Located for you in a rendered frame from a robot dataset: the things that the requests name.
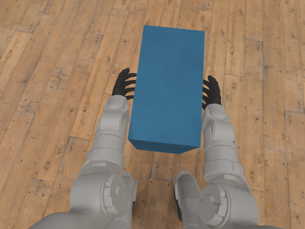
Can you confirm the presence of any left robot upper arm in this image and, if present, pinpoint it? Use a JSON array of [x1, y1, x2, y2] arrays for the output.
[[28, 171, 128, 229]]

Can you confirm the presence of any left robot forearm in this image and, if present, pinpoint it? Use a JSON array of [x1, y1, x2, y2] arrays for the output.
[[76, 95, 130, 179]]

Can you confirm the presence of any carton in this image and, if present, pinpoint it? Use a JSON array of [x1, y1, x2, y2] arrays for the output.
[[128, 25, 205, 154]]

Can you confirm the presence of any left robot hand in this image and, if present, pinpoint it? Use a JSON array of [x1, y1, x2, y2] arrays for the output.
[[112, 68, 137, 100]]

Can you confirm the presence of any left robot thigh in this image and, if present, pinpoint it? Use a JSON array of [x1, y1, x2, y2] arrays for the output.
[[106, 176, 137, 229]]

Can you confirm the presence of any robot left shin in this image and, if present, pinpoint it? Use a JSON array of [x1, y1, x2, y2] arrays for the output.
[[120, 171, 133, 205]]

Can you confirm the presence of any right robot upper arm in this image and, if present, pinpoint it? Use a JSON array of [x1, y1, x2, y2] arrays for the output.
[[197, 182, 283, 229]]

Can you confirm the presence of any right robot hand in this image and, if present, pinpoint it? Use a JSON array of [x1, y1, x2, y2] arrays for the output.
[[202, 75, 221, 110]]

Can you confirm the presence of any right robot forearm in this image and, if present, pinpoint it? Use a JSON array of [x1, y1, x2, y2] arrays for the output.
[[201, 104, 253, 196]]

